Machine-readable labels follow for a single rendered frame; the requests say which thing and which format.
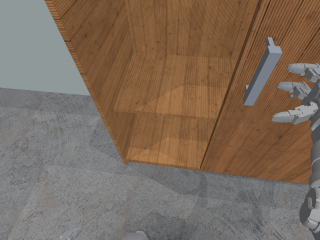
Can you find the wardrobe door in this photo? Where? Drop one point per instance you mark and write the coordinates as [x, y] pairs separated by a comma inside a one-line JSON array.
[[245, 141]]

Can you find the robot right hand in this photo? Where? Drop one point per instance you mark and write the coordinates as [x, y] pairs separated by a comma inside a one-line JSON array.
[[303, 92]]

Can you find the robot right forearm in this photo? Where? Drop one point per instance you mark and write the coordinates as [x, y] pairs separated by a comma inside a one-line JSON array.
[[314, 179]]

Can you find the handle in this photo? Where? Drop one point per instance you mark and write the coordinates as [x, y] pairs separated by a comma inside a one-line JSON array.
[[267, 64]]

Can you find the robot left shin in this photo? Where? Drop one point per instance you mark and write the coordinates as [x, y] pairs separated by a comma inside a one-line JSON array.
[[141, 232]]

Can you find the robot left hand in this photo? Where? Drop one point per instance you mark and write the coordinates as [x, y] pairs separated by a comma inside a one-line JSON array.
[[70, 235]]

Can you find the right robot upper arm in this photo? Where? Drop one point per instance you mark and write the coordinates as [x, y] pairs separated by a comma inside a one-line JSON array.
[[309, 213]]

